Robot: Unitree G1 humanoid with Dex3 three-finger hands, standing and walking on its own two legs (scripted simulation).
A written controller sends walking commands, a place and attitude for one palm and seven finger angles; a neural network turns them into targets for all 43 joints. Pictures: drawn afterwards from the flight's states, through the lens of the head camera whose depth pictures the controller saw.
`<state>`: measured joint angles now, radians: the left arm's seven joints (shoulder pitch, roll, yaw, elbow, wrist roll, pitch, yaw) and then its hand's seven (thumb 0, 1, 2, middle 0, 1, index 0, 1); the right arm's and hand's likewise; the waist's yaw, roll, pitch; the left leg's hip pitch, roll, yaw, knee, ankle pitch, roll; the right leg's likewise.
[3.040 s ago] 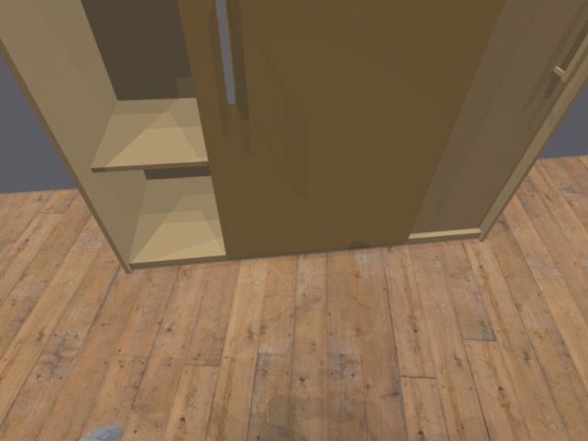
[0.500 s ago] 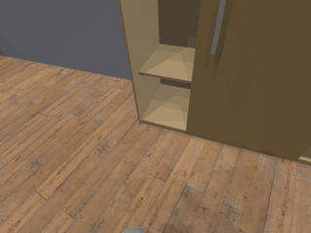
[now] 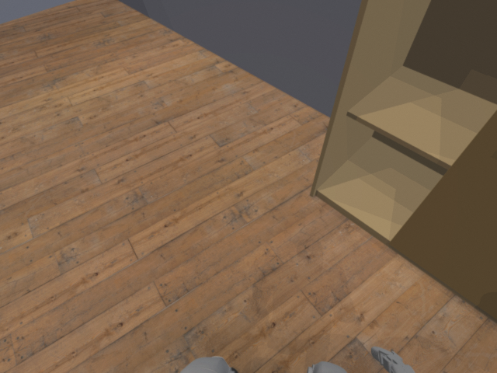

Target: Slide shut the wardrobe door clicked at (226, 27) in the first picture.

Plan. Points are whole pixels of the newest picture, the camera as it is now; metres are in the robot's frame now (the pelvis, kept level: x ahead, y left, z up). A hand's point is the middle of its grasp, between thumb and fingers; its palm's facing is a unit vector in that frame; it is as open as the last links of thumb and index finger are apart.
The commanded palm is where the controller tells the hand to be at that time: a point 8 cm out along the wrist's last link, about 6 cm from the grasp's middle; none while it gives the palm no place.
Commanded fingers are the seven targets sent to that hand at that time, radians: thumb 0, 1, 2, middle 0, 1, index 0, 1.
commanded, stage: turn to face it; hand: right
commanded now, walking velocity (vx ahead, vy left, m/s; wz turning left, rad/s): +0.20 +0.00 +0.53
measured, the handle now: out of the picture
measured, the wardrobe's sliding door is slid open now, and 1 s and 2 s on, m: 0.39 0.39 0.39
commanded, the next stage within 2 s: take the last steps up to it in 1.30 s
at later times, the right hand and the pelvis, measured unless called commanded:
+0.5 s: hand out of the picture +0.14 -0.25 -0.16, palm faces +0.13 +0.98 -0.18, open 7.4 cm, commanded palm none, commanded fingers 0.00 -0.90 -0.90 0.20 0.30 0.20 0.30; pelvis +0.11 -0.06 +0.02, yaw -4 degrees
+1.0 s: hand out of the picture +0.12 -0.21 -0.14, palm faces +0.40 +0.88 -0.26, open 7.4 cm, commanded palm none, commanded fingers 0.00 -0.90 -0.90 0.20 0.30 0.20 0.30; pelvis +0.11 +0.00 +0.02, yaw -24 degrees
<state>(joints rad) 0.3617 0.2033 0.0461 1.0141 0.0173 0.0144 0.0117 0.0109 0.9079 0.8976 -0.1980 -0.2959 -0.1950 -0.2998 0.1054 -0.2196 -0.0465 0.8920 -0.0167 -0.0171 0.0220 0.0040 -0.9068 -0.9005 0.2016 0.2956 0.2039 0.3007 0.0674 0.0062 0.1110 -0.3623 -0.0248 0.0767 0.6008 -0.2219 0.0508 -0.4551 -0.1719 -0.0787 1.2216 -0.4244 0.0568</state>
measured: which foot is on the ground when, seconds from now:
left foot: down 0.00-0.24, up 0.26-0.74, down 0.76-1.00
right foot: up 0.00-0.20, down 0.22-0.76, up 0.78-1.00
